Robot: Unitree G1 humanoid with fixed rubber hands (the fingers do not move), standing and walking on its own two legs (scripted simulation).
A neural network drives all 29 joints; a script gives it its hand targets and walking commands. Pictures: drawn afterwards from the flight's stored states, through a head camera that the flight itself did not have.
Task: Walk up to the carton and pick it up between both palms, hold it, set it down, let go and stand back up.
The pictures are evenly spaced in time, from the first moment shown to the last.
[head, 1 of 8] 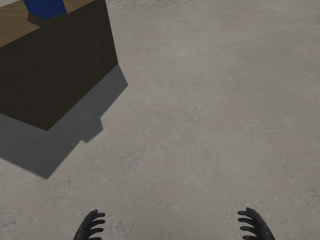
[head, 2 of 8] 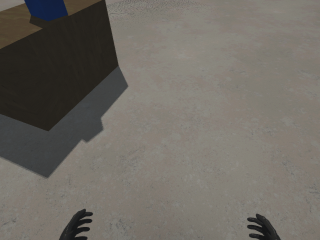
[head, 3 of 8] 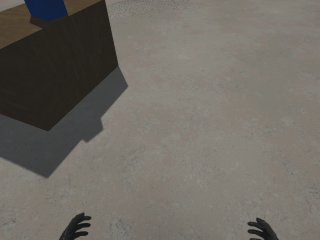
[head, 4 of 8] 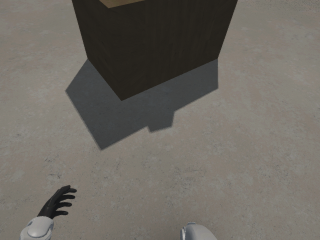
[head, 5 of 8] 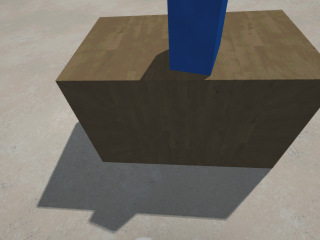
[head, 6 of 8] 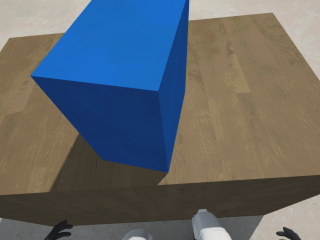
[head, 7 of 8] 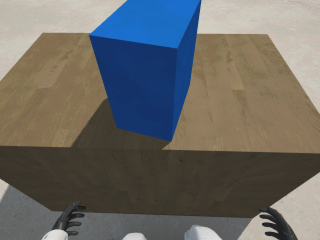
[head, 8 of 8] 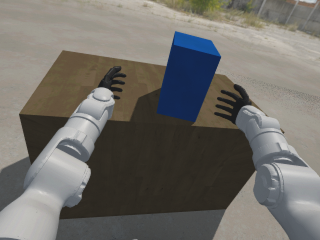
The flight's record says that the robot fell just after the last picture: yes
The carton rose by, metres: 0.00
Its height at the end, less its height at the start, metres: +0.00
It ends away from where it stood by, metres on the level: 0.00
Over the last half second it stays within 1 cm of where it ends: yes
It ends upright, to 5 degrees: yes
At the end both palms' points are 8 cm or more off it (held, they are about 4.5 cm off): yes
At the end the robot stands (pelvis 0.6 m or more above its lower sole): yes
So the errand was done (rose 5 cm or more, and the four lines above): no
